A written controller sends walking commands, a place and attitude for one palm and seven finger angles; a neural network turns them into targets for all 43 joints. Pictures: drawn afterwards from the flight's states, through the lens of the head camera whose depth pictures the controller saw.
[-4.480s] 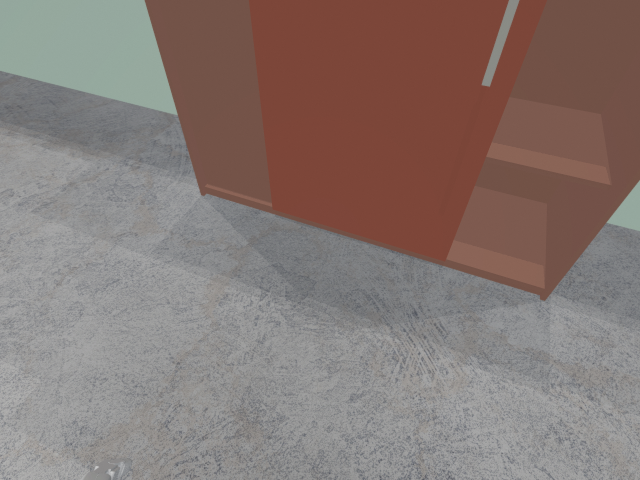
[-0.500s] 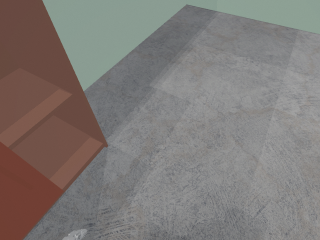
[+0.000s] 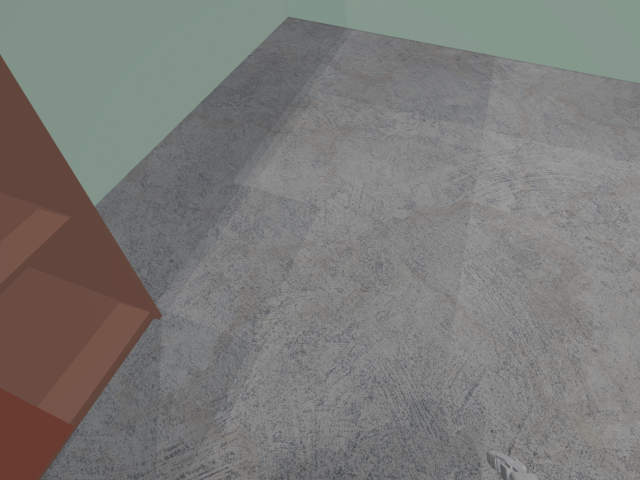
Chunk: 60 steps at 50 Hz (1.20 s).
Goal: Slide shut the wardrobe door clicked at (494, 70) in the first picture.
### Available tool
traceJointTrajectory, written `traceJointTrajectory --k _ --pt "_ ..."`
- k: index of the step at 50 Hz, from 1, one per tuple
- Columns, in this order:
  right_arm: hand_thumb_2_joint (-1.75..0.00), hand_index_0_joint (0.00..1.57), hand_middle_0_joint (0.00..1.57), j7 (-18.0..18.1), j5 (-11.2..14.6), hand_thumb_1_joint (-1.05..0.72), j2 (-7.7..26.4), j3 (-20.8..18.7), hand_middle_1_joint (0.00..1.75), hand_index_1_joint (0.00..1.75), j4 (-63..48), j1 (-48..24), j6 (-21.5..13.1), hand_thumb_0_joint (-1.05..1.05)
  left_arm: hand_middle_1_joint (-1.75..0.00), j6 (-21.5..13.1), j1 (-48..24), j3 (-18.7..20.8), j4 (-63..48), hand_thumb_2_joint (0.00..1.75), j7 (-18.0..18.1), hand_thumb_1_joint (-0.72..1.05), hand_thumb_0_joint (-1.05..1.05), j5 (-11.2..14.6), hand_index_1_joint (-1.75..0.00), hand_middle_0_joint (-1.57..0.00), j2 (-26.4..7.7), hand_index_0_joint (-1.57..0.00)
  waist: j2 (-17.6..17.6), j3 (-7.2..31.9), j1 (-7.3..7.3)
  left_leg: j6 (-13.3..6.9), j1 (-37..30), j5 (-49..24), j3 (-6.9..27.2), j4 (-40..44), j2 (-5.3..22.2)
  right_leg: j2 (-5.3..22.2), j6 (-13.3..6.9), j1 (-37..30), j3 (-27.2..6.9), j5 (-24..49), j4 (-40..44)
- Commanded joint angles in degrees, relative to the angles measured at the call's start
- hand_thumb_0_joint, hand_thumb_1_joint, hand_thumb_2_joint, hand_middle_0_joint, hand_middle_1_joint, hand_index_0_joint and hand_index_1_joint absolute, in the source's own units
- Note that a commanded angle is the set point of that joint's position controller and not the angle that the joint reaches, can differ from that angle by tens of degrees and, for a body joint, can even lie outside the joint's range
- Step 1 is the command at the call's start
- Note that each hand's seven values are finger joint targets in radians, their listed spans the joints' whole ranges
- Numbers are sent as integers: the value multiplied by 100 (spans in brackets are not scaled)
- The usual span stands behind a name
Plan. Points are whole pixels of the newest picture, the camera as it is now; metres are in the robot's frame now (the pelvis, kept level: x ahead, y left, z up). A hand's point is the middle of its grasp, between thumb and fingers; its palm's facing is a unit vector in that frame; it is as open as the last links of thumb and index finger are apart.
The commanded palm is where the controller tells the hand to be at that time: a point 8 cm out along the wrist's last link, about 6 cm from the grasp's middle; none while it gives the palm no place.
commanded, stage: walk to a spot facing it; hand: left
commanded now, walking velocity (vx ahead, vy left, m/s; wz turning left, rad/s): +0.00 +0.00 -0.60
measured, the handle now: out of the picture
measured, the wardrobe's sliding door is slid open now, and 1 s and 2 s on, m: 0.37 0.37 0.37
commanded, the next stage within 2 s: turn to face it in 0.78 s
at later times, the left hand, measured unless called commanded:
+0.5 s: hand out of the picture +0.14 +0.16 -0.16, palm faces -0.32 -0.92 -0.25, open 7.4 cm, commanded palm none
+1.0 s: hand out of the picture +0.15 +0.11 -0.19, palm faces -0.37 -0.92 -0.15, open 7.4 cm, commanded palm none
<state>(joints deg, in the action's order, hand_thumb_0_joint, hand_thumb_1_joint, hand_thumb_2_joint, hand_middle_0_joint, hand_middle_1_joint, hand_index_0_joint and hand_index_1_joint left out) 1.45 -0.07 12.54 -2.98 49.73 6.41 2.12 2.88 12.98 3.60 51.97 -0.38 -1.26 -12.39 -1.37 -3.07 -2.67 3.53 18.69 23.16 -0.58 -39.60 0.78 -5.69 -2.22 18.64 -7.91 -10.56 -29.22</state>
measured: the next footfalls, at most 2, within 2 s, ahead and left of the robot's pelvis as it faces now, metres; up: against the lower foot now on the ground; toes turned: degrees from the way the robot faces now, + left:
left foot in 0.04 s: +0.04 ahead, +0.12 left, +0.00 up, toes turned +0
right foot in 0.50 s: -0.03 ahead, -0.13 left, +0.00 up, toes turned -26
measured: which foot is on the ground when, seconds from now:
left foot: up 0.00-0.02, down 0.04-0.50, up 0.52-0.98, down 1.00-1.00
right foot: down 0.00-0.04, up 0.06-0.48, down 0.50-1.00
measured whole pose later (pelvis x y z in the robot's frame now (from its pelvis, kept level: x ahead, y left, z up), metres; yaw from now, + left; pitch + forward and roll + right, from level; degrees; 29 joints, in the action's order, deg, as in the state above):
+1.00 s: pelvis +0.13 -0.06 -0.01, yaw -27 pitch -1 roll -2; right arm -0.8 -0.9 10.5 -2.2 55.0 8.6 -1.7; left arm -2.5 23.7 1.4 62.6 1.3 -1.2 -8.1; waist 0.0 -2.9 -1.5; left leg -0.1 24.3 8.0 -6.0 -35.5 2.8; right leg -1.7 -0.2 -1.5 -0.5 -26.2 -27.0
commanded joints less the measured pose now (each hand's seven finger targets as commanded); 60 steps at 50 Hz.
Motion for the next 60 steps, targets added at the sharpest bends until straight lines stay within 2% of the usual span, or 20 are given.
traceJointTrajectory --k 1,2,3,5,8,17,21,23,24,25,26,28,32,44,48,49,50,51,55,60 --pt "-90 20 20 121 -18 -90 923 -196 30 30 -191 986 -217 0 -30 -77 -315 265 -572 90 76 90 0 93 -30 -20 -820 -20 383 938 534 -355 -1947 -724 838 2201 894 585 -19 789 -1122 209 -329" --pt "-90 20 20 98 -93 -90 1409 -282 30 30 -341 771 -209 0 -30 -65 -194 228 -661 90 5 90 0 113 -30 -20 -574 -20 1978 662 426 -797 -1957 -985 2189 2703 2334 -49 324 1759 -77 -2008 -1714" --pt "-90 20 20 89 -110 -90 1442 -247 30 30 -451 575 -179 0 -30 -48 -219 301 -609 90 2 90 0 17 -30 -20 -821 -20 1496 358 414 -1173 -1120 -1149 2266 2692 2741 284 425 1615 148 -2175 -2849" --pt "-90 20 20 105 -131 -90 920 -125 30 30 -606 -202 -209 0 -30 39 183 433 -307 90 -75 90 0 -52 -30 -20 -897 -20 1162 127 -7 -1011 -309 -836 1136 2751 1968 415 558 1242 247 -1403 -3882" --pt "-90 20 20 100 -127 -90 808 -100 30 30 -574 -29 -243 0 -30 64 228 380 -248 90 -149 90 0 -27 -30 -20 -719 -20 968 84 54 -895 -674 -1562 214 2455 1515 539 644 1433 519 -1015 -4184" --pt "-90 20 20 39 -145 -90 1003 -286 30 30 -88 1007 -231 0 -30 45 -510 215 -422 90 -162 90 0 24 -30 -20 -385 -20 1247 209 539 -1175 -1481 -2990 -294 1972 1972 857 658 966 1140 -1564 -2183" --pt "-90 20 20 -39 -180 -90 1153 -357 30 30 -2 983 -223 0 -30 -41 -473 190 -440 90 -207 90 0 12 -30 -20 -355 -20 1405 371 501 -1001 -1158 -1254 -400 1892 2159 742 460 242 1435 -1679 -1153" --pt "-90 20 20 -70 -166 -90 1104 -328 30 30 13 810 -210 0 -30 -124 97 236 -263 90 -203 90 0 -4 -30 -20 -449 -20 915 558 124 -641 -468 -237 -737 1052 2001 573 302 -967 1615 -920 5" --pt "-90 20 20 -112 -108 -90 864 -267 30 30 -22 868 -200 0 -30 -216 601 316 -84 90 -148 90 0 -38 -30 -20 -865 -20 -250 755 -127 -258 528 387 -1290 -226 1576 1157 77 -2161 876 -1129 807" --pt "-90 20 20 -168 -97 -90 357 -96 30 30 -351 514 -200 0 -30 -295 1114 438 58 90 -36 90 0 -53 -30 -20 -1645 -20 -2309 598 -444 77 2407 1735 -1318 -2083 656 2663 -567 -2764 -1832 -1199 1602" --pt "-90 20 20 -158 -156 -90 627 -106 30 30 -565 -68 -178 0 -30 -265 1439 443 113 90 77 90 0 54 -30 -20 -1642 -20 -1694 428 -605 -10 2704 1396 -422 -2653 689 3009 -914 -2380 -2257 -898 1754" --pt "-90 20 20 -208 -146 -90 640 -164 30 30 -447 -172 -190 0 -30 -346 832 389 24 90 114 90 0 58 -30 -20 -1308 -20 -1144 -20 -342 -75 2618 363 -125 -2883 884 2560 -881 -1679 -1748 -1802 1874" --pt "-90 20 20 -250 -203 -90 498 -183 30 30 8 510 -237 0 -30 -555 344 176 -27 90 82 90 0 27 -30 -20 -806 -20 -553 -304 238 109 1898 -660 -278 -2284 810 1911 -655 -1048 -315 318 1669" --pt "-90 20 20 -278 -104 -90 210 -44 30 30 -73 -333 -376 0 -30 -691 1173 27 641 90 215 90 0 -16 -30 -20 -560 -20 -611 -246 41 -50 1700 -1012 -479 -578 514 1841 -688 -1961 -158 2623 1294" --pt "-90 20 20 -165 -97 -90 251 -33 30 30 533 1076 -459 0 -30 -680 974 2 793 90 295 90 0 24 -30 -20 -555 -20 -411 409 641 -347 -500 -1917 -641 982 -48 1483 -193 -1830 563 4020 -350" --pt "-90 20 20 -116 -135 -90 569 -83 30 30 742 1764 -489 0 -30 -654 1092 -12 804 90 295 90 0 83 -30 -20 -433 -20 137 906 837 -504 -1700 -3385 -186 1032 390 1190 27 -1234 798 2889 -1439" --pt "-90 20 20 -65 -163 -90 1078 -160 30 30 802 2163 -509 0 -30 -622 1573 -73 822 90 277 90 0 172 -30 -20 -129 -20 1505 1606 759 -1172 -2954 -5459 1540 942 1852 488 281 105 1196 -440 -2934" --pt "-90 20 20 -44 -59 -90 1190 -137 30 30 791 2078 -402 0 -30 -574 1604 -126 764 90 285 90 0 162 -30 -20 -83 -20 1716 1588 600 -1672 -2468 -5876 2214 1509 2400 400 259 175 806 -2564 -3986" --pt "-90 20 20 17 -76 -90 511 12 30 30 547 921 -385 0 -30 -359 562 7 624 90 212 90 0 29 -30 -20 -128 -20 866 -52 307 -1388 -275 -3407 1600 2405 1580 1043 424 613 593 -1521 -4006" --pt "-90 20 20 -31 -79 -90 609 -132 30 30 398 731 -313 0 -30 -146 667 131 512 90 196 90 0 -11 -30 -20 -90 -20 574 355 142 -1194 -65 -1682 1326 2663 1157 1014 563 660 726 -819 -3603"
